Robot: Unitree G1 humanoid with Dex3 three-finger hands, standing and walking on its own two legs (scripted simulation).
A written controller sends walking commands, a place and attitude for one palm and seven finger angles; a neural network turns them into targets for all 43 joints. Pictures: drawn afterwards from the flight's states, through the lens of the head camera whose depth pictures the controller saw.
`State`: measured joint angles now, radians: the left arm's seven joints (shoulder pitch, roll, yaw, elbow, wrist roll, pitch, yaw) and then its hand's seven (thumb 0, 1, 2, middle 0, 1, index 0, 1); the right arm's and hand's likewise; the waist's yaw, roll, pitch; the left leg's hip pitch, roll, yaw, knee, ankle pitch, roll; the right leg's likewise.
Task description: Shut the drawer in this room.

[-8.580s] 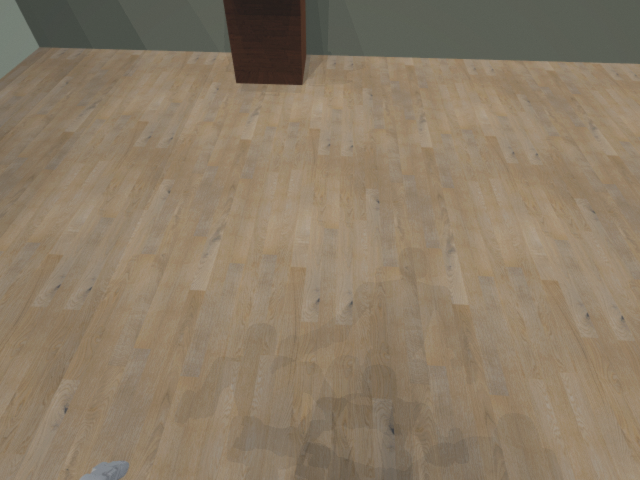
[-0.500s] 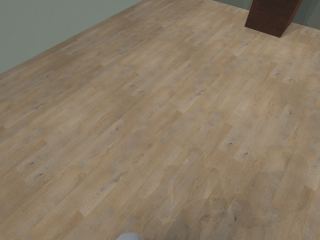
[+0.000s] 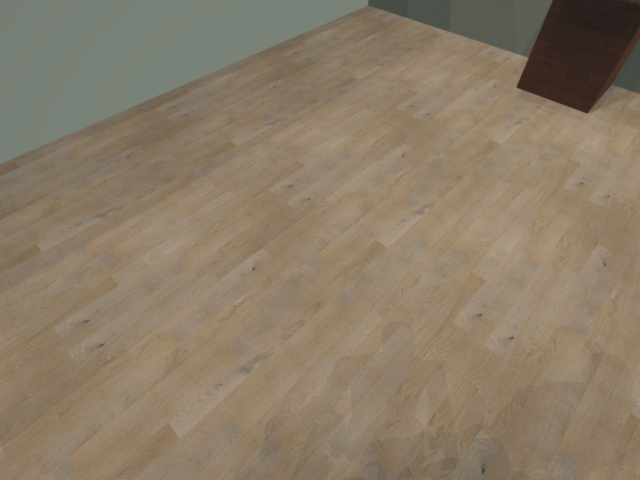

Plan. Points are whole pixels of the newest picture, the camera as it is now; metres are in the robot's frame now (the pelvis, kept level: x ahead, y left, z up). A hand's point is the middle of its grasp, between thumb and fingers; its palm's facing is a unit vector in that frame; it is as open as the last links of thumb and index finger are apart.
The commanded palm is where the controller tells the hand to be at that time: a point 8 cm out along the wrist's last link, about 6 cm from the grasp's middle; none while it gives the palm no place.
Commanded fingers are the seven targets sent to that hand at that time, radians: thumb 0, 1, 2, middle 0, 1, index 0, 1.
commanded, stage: stand and wait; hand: left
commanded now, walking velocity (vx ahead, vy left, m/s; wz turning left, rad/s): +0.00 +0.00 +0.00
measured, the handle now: out of the picture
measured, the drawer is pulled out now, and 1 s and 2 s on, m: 0.17 0.17 0.17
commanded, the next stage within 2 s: turn or walk to find it in 0.14 s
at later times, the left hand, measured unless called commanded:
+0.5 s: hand out of the picture +0.04 +0.20 -0.18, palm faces +0.10 -0.97 -0.21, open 7.3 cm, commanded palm none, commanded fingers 0.00 0.90 0.90 -0.20 -0.30 -0.20 -0.30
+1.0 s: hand out of the picture +0.00 +0.15 -0.16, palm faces +0.22 -0.95 -0.24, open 7.3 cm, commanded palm none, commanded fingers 0.00 0.90 0.90 -0.20 -0.30 -0.20 -0.30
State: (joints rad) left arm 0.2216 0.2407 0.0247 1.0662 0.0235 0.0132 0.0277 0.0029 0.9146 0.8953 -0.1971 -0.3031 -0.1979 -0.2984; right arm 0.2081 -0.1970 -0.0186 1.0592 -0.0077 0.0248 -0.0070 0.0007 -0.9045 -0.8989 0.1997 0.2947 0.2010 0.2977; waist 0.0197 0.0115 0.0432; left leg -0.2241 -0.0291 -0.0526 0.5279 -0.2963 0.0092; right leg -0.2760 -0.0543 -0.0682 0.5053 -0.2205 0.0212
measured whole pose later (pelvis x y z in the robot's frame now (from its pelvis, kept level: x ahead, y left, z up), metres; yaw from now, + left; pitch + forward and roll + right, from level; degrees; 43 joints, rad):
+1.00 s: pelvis +0.01 -0.04 +0.00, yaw +13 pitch -1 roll +2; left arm 0.23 0.17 0.00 1.03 0.03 0.00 0.03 0.00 0.91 0.89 -0.20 -0.30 -0.20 -0.30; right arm 0.16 -0.25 -0.04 1.05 0.00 0.05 -0.01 0.00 -0.91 -0.90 0.20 0.29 0.20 0.30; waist 0.00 0.01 0.08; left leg -0.33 0.02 0.01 0.78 -0.45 -0.03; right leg -0.13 -0.03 -0.07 0.49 -0.34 -0.03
